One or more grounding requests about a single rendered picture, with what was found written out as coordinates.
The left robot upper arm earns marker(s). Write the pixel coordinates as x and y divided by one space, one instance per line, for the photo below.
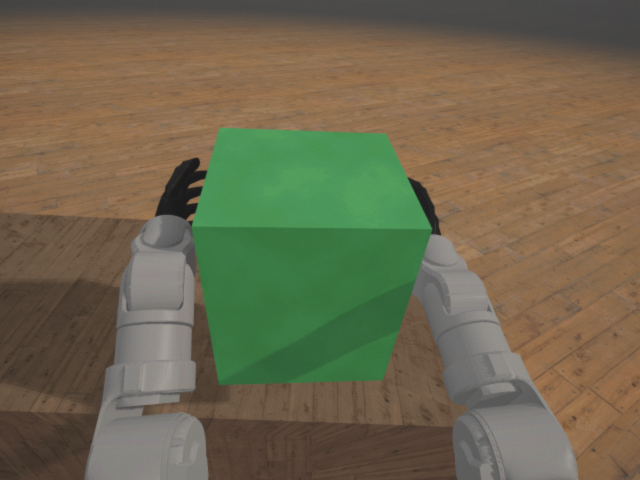
168 446

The right robot forearm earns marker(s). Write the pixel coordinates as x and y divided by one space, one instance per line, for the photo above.
480 369

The carton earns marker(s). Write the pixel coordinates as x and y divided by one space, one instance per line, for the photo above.
308 245

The robot right hand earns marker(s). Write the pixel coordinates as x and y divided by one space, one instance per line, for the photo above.
427 205

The pedestal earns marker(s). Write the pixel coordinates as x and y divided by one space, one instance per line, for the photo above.
59 292

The left robot forearm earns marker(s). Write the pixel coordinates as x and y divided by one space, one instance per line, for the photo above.
152 363

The robot left hand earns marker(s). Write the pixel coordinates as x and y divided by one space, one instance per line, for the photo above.
177 194

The right robot upper arm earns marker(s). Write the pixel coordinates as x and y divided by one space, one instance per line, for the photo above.
512 442

